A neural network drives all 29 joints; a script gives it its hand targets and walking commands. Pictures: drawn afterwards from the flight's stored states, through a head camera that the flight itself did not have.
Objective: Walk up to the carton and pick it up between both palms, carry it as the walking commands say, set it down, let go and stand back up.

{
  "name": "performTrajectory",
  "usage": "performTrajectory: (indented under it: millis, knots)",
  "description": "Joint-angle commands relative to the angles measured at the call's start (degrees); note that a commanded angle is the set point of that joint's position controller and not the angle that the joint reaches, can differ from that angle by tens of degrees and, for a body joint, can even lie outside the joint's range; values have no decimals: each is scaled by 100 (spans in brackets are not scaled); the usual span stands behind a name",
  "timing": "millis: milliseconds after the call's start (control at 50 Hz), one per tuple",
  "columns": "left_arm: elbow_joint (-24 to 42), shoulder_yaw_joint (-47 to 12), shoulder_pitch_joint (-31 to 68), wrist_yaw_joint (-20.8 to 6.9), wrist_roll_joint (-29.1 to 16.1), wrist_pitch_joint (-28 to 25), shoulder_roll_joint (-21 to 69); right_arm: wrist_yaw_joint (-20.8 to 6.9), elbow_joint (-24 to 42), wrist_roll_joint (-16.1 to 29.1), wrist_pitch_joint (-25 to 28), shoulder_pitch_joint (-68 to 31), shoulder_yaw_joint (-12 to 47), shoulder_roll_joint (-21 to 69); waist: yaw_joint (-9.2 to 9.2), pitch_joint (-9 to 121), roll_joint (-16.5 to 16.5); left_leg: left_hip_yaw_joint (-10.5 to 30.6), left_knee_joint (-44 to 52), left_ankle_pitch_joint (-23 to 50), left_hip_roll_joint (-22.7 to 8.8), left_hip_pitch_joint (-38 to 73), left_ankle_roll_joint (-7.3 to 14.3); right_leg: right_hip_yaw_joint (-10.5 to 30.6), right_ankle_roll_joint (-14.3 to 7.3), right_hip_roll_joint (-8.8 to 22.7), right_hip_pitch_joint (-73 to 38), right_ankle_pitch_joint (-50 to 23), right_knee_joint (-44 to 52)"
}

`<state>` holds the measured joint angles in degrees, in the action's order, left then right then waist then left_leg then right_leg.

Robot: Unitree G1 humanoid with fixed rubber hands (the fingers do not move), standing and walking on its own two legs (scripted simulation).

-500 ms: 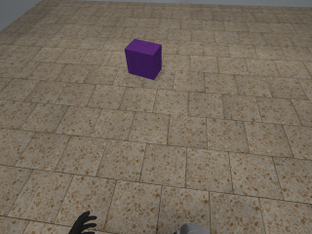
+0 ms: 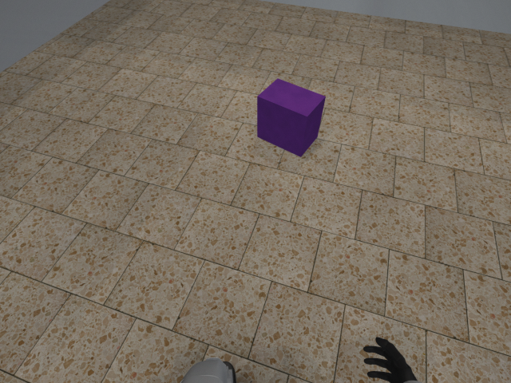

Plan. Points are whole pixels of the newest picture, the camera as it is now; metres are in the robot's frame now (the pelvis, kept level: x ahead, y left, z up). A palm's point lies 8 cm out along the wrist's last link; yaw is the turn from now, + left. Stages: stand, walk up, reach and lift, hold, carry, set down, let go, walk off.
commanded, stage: walk up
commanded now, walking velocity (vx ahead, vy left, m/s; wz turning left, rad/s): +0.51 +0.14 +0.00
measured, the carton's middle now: (289, 117) +1.44 -0.04 -0.62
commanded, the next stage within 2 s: none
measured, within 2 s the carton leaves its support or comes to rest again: neither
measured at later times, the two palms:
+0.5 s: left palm (195, 223) +0.42 +0.18 -0.11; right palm (424, 374) +0.18 -0.26 -0.15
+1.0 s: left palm (175, 199) +0.50 +0.25 -0.13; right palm (372, 198) +0.53 -0.22 -0.11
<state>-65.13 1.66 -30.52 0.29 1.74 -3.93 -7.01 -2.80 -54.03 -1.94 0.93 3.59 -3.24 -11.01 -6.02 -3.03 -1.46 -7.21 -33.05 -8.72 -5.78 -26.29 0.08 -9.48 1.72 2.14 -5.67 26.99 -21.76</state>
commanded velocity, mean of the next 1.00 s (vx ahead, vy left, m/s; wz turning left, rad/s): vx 0.51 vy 0.05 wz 0.00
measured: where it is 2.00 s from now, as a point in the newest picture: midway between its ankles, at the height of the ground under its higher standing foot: (283, 204)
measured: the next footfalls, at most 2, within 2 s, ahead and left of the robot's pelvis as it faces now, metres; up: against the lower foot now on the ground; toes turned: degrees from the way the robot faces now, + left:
right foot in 0.42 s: +0.38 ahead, -0.16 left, +0.00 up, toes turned -10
left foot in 0.82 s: +0.56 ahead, +0.13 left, +0.00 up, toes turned +10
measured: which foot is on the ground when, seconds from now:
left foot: down 0.00-0.42, up 0.44-0.80, down 0.82-1.00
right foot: down 0.00-0.04, up 0.06-0.40, down 0.42-0.82, up 0.84-1.00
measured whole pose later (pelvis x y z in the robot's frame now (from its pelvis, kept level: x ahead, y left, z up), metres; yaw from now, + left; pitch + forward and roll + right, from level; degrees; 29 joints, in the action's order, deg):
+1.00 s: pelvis +0.49 +0.01 +0.02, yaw -1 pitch -1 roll -1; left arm -61.4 3.5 -16.1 -1.7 2.0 -1.4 -12.2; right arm -0.4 -57.5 -2.0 4.5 13.7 -2.6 -8.1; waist 0.5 -4.2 1.6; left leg -10.2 -28.7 -12.8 -5.0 -14.8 0.7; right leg -4.6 0.2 5.9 25.4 18.3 -65.0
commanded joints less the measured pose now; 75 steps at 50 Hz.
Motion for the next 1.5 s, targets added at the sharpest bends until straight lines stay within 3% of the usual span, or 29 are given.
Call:
performTrajectory:
  millis: [0,60,180,300,320,340,360,380,440,500,640,680,740,760,780,820,840,880,980,1160,1180,1200,1220,1240,1260,1300,1360,1400,1480]
  knots:
    - [833,200,872,58,12,-153,-916,259,-469,111,262,2747,-365,-1389,1279,1348,-1024,3133,1671,555,-1944,4260,1513,909,-297,240,4505,338,-5798]
    - [698,179,1191,-36,-37,-97,-655,303,-260,-40,393,1614,-191,-791,1007,576,213,2117,1866,382,-1726,2684,883,889,-327,620,4327,-811,-5341]
    - [1132,189,1920,-156,14,187,-426,295,-404,105,490,1614,-71,-535,686,-148,-337,1213,2414,720,-1457,1881,778,830,-93,872,3884,-1155,-3091]
    - [1172,221,1953,-291,-1,211,-724,211,-476,68,383,1653,-166,-826,483,-14,-814,443,1627,-247,-834,900,441,126,-79,282,1642,-1796,-1003]
    - [1071,286,1671,-259,56,178,-871,198,-530,103,390,1718,-107,-727,332,149,-293,221,1105,48,-693,520,400,214,-174,261,864,-1767,-930]
    - [788,413,735,-219,81,111,-1316,152,-382,83,410,1623,-40,-515,-117,721,380,-106,-266,-53,-300,25,223,791,-410,613,-150,-1273,-603]
    - [590,609,-136,-98,139,51,-2004,143,-245,88,443,1655,37,-217,-485,1464,2195,-221,-2207,-2072,258,-910,56,2598,-914,2113,-1104,-366,338]
    - [632,654,-232,-32,103,41,-2218,177,-196,112,388,1690,-23,-336,-393,1636,2163,500,-3384,-2349,265,-1050,98,3949,-1126,2674,-870,780,1092]
    - [619,418,845,5,29,-22,-1667,156,-354,-21,268,1553,-118,-448,220,309,455,770,-3832,-1337,-355,-1282,31,3329,-948,2460,760,294,965]
    - [979,341,1614,-17,-32,-84,-1336,162,-332,-44,166,1601,-73,-259,453,-99,1091,678,-3341,-860,-538,-912,-41,2323,-952,1933,1450,-295,1181]
    - [796,287,1464,-26,-32,-92,-1247,82,-8,-43,27,936,24,-89,592,-473,707,305,-915,-776,-430,118,-122,1399,-948,1737,2445,-809,1266]
    - [772,294,1499,-75,-23,-51,-1260,36,38,5,31,925,26,-171,707,-513,996,126,-333,-430,-366,669,-103,1254,-852,1661,2617,-344,1201]
    - [764,267,1480,-114,-39,-16,-1227,64,-297,-35,138,1873,-242,-699,1189,183,-257,58,213,-595,-40,2643,46,807,-555,1043,3322,-316,-349]
    - [787,195,1417,-127,-48,-29,-1018,136,-459,-56,188,2529,-445,-1295,1527,354,-1787,1462,1330,-2171,-941,2978,300,272,-356,364,3867,-213,-2049]
    - [1077,161,1634,-121,-49,-13,-954,204,-448,-56,250,2956,-465,-1699,1717,498,-2726,2966,2547,-3263,-1934,3309,733,-12,-210,-29,4597,549,-3611]
    - [1129,241,1815,-142,95,49,-999,293,-341,61,311,2636,-277,-1439,1480,372,-857,3827,2743,-3355,-2469,2948,968,924,-78,418,4937,141,-4789]
    - [1051,254,1902,-162,47,38,-922,313,-290,14,340,2119,-249,-1201,1287,93,-693,2956,2448,-2621,-2094,2437,881,1009,-73,694,4674,-532,-4702]
    - [872,188,1621,-208,2,9,-656,315,-215,-31,423,1649,-189,-770,980,212,-864,2167,2319,-1435,-1695,2380,733,832,-201,742,4541,-964,-4625]
    - [1138,234,1881,-236,27,212,-604,309,-484,14,506,1970,-96,-656,831,77,-489,1297,2284,379,-1498,2149,611,654,-94,703,4074,-1442,-3432]
    - [1322,201,2377,-294,1,169,-774,258,-636,61,359,1933,-155,-776,700,-75,-570,414,1789,-429,-957,1256,397,78,-12,299,1836,-1705,-604]
    - [1148,291,1881,-245,22,115,-974,231,-645,73,354,1910,-118,-673,467,273,-245,249,1148,-469,-756,804,279,198,-108,301,969,-1641,-656]
    - [879,441,952,-162,55,43,-1437,187,-513,71,362,1806,-17,-430,42,861,950,-19,-441,-536,-448,145,74,1114,-400,929,-213,-911,-74]
    - [732,580,73,-60,70,17,-2069,183,-326,83,356,1796,70,-120,-282,1589,2370,-208,-2264,-2311,137,-779,-85,2770,-752,2361,-1143,-20,745]
    - [672,649,72,11,48,16,-2199,205,-343,66,328,1724,-60,-309,-233,1437,2030,357,-3131,-2150,137,-1049,-30,3568,-890,2587,-812,556,1153]
    - [734,562,516,38,58,-6,-2097,214,-352,19,322,1625,-112,-421,-27,970,1363,471,-3558,-1824,-66,-1296,-84,3536,-975,2523,-352,647,1224]
    - [683,400,859,14,19,-101,-1570,204,-488,-53,273,1683,-155,-339,251,419,376,656,-3578,-1180,-341,-1262,-115,2950,-809,2407,462,-1434,805]
    - [856,285,1292,31,-50,-195,-1348,171,-485,-110,155,1674,-171,-105,457,300,531,861,-3312,-691,-509,-1048,-196,2180,-903,2093,881,-2661,795]
    - [794,286,1170,15,-47,-213,-1217,132,-406,-89,70,1542,-147,-23,477,191,842,813,-3149,-488,-478,-938,-184,1970,-931,2007,1079,-2653,985]
    - [659,244,1130,44,-22,-195,-1108,78,-30,-7,-94,574,-106,-62,489,-351,676,556,-1676,-373,-494,-768,-282,1339,-1048,1886,1483,-2904,1161]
